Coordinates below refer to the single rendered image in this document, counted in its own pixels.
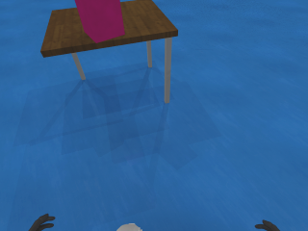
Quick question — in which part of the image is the left robot hand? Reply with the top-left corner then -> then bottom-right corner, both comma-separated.
29,214 -> 55,231

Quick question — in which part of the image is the carton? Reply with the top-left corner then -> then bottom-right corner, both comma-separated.
74,0 -> 125,43

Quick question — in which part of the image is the table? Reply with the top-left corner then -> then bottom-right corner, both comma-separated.
40,0 -> 178,104

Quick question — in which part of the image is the right robot hand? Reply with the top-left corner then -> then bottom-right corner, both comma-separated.
255,219 -> 280,231

